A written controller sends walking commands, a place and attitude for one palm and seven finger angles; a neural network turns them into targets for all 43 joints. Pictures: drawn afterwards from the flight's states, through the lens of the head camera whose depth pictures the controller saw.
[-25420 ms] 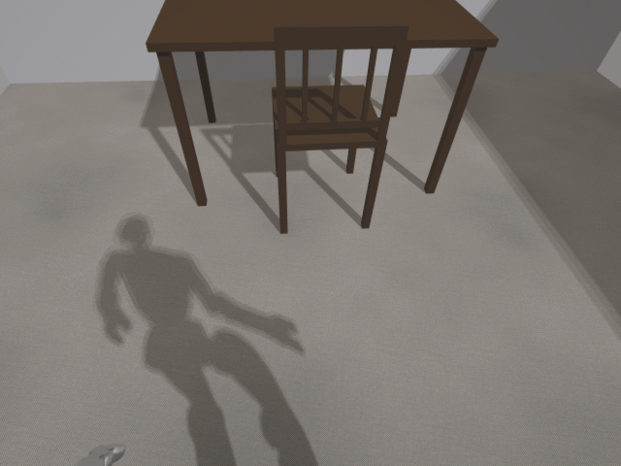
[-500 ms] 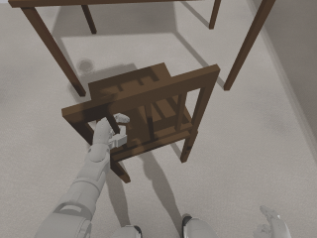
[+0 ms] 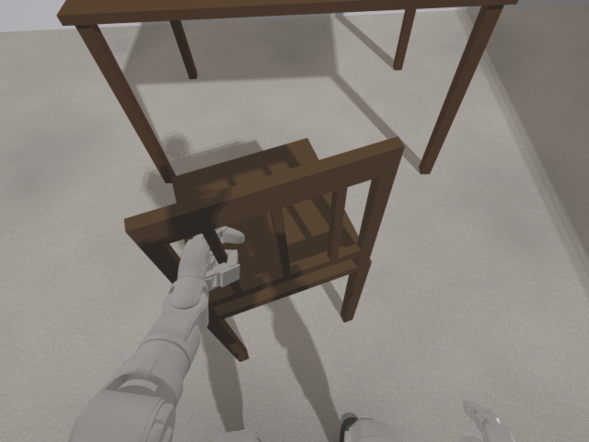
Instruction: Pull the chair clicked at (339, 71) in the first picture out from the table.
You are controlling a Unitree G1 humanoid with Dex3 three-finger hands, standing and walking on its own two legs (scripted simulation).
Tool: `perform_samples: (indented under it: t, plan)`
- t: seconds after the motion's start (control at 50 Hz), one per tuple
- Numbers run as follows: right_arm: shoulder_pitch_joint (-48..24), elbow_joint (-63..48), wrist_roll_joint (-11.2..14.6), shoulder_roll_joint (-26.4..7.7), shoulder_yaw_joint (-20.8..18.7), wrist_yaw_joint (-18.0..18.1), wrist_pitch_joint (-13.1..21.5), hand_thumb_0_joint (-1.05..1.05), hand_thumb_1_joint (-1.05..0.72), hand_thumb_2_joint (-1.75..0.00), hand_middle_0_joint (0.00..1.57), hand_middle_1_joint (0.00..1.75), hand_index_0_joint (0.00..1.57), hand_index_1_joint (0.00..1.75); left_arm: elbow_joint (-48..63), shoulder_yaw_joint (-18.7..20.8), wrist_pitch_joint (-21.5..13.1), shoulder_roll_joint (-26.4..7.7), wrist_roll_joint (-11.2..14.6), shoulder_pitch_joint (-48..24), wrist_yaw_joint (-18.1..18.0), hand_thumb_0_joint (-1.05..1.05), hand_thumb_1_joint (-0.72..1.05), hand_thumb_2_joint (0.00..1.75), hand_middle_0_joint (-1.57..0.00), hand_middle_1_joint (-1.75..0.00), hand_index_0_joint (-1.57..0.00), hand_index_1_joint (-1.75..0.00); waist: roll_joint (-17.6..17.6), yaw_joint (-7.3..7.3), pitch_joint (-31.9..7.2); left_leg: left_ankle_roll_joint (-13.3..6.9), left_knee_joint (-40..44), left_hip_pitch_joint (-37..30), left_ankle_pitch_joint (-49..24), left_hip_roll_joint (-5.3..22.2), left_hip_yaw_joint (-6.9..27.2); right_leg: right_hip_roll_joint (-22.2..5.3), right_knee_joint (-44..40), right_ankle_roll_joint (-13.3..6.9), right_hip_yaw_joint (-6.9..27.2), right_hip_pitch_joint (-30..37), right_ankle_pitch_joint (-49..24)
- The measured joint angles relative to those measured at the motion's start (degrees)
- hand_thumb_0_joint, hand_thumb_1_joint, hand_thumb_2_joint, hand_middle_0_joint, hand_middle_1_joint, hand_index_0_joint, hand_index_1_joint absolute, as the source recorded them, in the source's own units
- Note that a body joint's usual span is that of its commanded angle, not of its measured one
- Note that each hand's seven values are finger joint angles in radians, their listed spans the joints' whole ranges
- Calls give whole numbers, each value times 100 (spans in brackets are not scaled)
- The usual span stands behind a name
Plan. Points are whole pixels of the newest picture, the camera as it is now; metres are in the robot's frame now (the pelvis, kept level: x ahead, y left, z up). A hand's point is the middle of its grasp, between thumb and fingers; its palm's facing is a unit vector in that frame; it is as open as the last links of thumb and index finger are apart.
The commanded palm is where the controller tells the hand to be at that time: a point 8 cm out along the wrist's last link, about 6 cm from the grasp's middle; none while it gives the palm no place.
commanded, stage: stop walking, hand still on the chair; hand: left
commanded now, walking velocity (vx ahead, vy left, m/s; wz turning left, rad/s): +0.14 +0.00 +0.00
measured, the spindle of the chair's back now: (281, 243) +0.42 +0.03 -0.09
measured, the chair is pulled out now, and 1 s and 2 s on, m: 0.49 0.55 0.55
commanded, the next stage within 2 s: open the thumb and straighten the fingers in 0.88 s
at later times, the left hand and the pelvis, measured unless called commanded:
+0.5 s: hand (226, 302) +0.31 +0.11 -0.05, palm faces -0.03 -0.99 -0.16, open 4.9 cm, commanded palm +0.29 +0.16 -0.05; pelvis +0.01 +0.01 +0.00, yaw -2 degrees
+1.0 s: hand (226, 302) +0.31 +0.11 -0.05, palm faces -0.04 -0.99 -0.14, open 4.9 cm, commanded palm +0.29 +0.17 -0.03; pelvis +0.01 +0.01 +0.01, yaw -3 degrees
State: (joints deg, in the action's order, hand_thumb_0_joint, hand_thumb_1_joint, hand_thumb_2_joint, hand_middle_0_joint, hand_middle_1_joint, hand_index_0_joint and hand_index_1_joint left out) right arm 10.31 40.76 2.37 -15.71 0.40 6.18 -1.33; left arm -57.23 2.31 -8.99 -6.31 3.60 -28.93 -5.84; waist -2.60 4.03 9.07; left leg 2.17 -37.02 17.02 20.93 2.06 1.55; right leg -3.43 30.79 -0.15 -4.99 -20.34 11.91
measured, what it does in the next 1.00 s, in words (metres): steps on the spot: left foot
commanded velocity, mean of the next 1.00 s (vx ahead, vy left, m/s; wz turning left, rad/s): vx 0.05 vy -0.02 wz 0.00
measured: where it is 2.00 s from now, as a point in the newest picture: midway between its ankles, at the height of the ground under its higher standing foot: outside the picture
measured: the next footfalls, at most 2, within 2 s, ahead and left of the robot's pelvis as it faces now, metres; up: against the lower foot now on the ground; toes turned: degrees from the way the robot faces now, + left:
left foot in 0.02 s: +0.01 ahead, +0.16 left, +0.00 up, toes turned +1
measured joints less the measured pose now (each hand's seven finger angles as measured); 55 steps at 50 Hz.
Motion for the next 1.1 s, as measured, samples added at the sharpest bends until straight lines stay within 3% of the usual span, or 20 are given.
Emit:
perform_samples:
  t: [0.02, 0.04, 0.14, 0.28, 0.4, 0.68, 0.98, 1.1]
  plan:
    - [22, -31, -5, -83, -33, 28, -7, 1, -91, -89, 20, 30, 20, 30, 109, -53, 118, 25, 3, -8, -28, 3, 77, 80, -19, -111, -49, -145, -33, 30, -6, -18, 378, -199, -372, 66, -26, -4, 77, 30, -42, -47, 9]
    - [8, -48, -18, -119, -77, 58, -15, 1, -91, -89, 20, 30, 20, 30, 274, -117, 224, 13, -2, 4, -40, 3, 77, 80, -18, -111, -49, -145, -1, 61, 35, 6, 594, -313, -302, 58, -52, -44, 158, 64, -52, -86, 18]
    - [151, -298, -42, 2, -88, 30, -56, 1, -91, -89, 19, 30, 20, 29, 644, -307, 416, -107, 44, 183, -34, 2, 78, 80, -15, -113, -45, -145, 257, -114, 175, -22, 632, -411, -358, 8, -278, -61, -2, 109, 159, -16, -195]
    - [545, -158, 5, 345, 105, -118, -39, 1, -91, -89, 20, 30, 20, 30, 593, -354, 215, -74, 18, 853, 47, 3, 77, 81, -17, -113, -46, -145, 149, -183, -219, 27, 720, -630, -297, 155, -281, 88, -170, 42, 129, 222, -202]
    - [677, 63, -25, 385, 127, -100, 28, 1, -91, -89, 20, 30, 20, 30, 585, -363, 12, 67, -3, 1398, 55, 3, 76, 82, -18, -112, -49, -145, -33, -199, -570, 47, 897, -847, -231, 207, -312, 144, -251, 27, 140, 382, -89]
    - [27, -82, -69, 228, -40, 16, 23, 1, -91, -89, 20, 30, 20, 30, 1022, -516, 146, 156, -79, 1679, -40, 3, 76, 82, -17, -113, -49, -145, 47, -267, -533, 43, 1117, -1079, -271, 115, -350, 59, -281, 84, 177, 525, -36]
    - [189, -204, -61, 349, 51, 0, -105, 1, -91, -89, 20, 30, 20, 30, 1230, -543, 275, 150, -100, 1769, -119, 3, 77, 82, -15, -115, -49, -145, 122, -252, -605, 0, 1171, -1021, -307, 118, -427, 80, -459, 119, 247, 492, -168]
    - [362, -182, 40, 364, 73, -262, 80, 1, -91, -89, 20, 30, 20, 30, 1781, -433, 317, 57, -27, 2014, 32, 2, 70, 79, -17, -121, -49, -145, 238, -69, -851, -24, 850, -440, -230, 59, -325, -7, -150, 124, 173, -38, -58]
